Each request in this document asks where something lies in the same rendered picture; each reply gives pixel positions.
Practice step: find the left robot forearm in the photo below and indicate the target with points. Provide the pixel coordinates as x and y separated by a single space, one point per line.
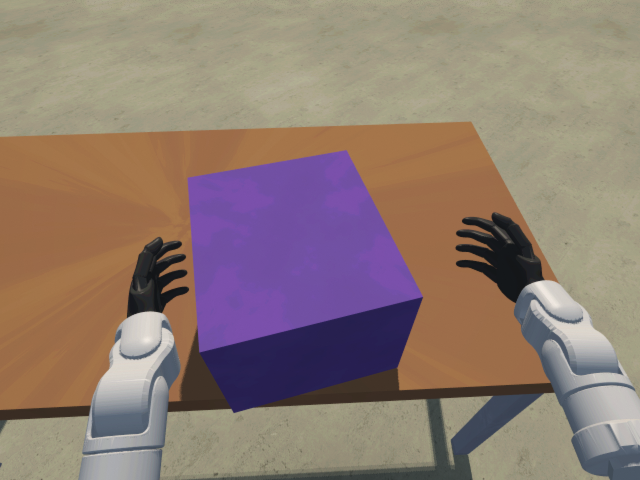
128 413

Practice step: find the right robot forearm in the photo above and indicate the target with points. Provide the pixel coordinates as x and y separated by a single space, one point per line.
598 398

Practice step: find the table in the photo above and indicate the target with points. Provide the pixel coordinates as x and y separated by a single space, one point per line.
77 210

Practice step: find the robot left hand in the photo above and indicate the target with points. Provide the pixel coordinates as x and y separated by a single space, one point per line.
146 286

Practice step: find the robot right hand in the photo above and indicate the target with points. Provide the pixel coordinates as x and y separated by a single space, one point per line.
515 264

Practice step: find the carton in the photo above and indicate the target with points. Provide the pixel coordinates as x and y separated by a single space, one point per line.
299 284

